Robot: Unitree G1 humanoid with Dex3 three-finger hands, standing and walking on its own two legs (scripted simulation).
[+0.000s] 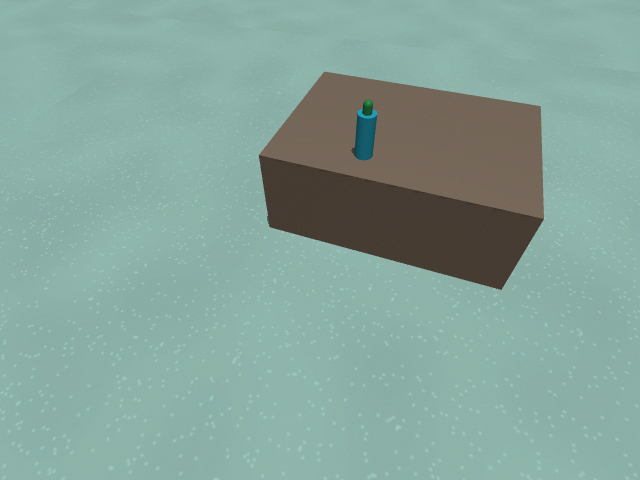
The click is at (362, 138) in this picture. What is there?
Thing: necked bottle
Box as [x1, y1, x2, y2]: [355, 100, 376, 159]
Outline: 370,100 364,101 363,108 357,112 355,156 359,159 368,159 372,155 376,112 372,108 372,102
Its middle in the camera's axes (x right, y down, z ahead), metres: +0.16 -0.37 +1.35
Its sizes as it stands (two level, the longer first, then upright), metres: 0.067 0.067 0.217
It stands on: a support 0.39 m high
